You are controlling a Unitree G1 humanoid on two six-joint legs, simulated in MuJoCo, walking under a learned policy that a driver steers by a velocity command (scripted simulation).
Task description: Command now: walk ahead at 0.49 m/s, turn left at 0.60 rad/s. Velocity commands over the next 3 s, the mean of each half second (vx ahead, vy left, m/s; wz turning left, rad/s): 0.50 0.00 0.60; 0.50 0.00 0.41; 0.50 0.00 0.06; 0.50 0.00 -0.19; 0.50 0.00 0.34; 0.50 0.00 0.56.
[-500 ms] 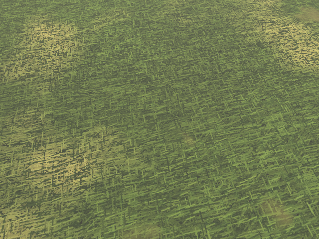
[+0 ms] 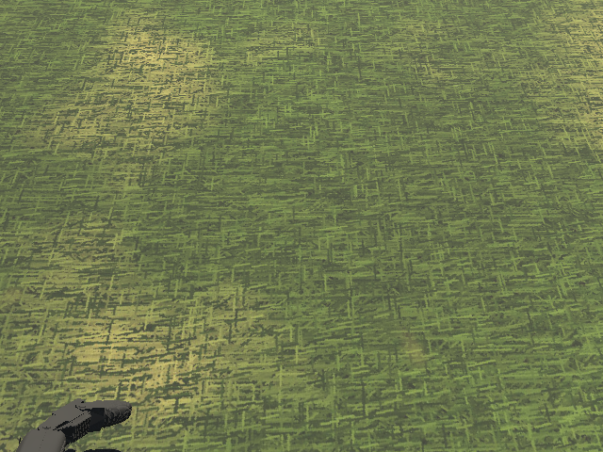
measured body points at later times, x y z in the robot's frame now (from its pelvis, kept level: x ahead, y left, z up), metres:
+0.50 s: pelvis +0.28 -0.02 +0.00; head +0.31 +0.00 +0.45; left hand +0.22 +0.28 -0.12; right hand +0.55 -0.20 -0.08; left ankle +0.39 +0.18 -0.69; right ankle +0.24 -0.14 -0.74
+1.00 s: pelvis +0.53 +0.13 +0.00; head +0.55 +0.16 +0.45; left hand +0.58 +0.45 -0.09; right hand +0.73 -0.08 -0.11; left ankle +0.45 +0.18 -0.74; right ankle +0.78 +0.07 -0.68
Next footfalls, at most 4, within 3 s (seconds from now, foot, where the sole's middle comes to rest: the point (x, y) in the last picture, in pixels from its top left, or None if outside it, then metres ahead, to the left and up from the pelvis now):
0.14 right None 0.28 -0.13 -0.78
0.66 left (185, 445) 0.48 0.20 -0.78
1.18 right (215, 293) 0.86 0.14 -0.78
1.70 left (79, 253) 0.99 0.50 -0.78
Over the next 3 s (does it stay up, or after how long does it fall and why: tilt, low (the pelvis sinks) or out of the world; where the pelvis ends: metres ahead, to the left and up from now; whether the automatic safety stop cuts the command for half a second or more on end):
stays up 1.44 0.69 0.00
